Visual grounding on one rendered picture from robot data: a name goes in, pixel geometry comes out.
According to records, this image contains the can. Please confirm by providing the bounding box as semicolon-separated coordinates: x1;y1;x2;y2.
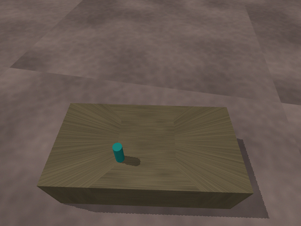
112;143;125;162

